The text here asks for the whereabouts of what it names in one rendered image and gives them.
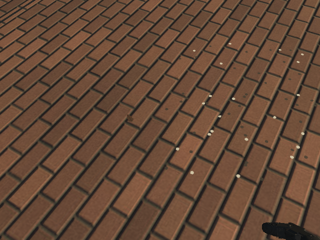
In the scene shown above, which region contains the robot right hand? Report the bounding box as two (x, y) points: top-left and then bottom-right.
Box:
(262, 222), (320, 240)

